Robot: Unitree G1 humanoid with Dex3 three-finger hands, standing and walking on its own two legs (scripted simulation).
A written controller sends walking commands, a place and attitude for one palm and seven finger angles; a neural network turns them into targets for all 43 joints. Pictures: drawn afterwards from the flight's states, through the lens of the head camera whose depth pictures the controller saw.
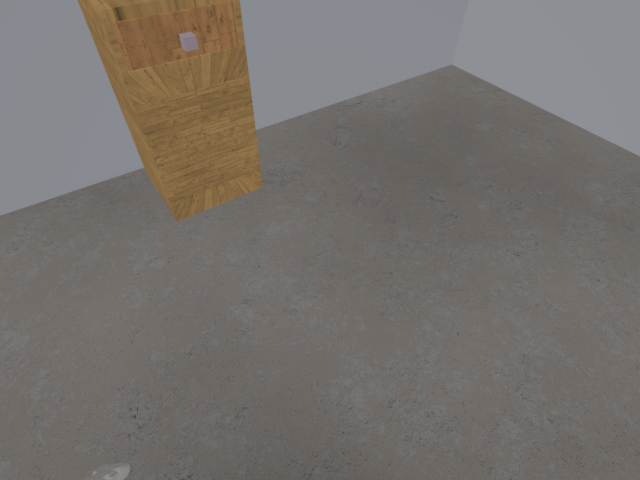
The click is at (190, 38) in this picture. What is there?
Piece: drawer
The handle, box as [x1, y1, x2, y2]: [179, 32, 198, 51]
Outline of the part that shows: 179,34 181,45 186,51 198,48 195,35 191,32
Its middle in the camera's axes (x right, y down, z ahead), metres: -0.44 -0.64 +1.25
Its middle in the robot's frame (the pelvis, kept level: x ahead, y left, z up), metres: +1.35 +0.51 -0.02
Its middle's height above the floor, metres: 0.75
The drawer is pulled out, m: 0.00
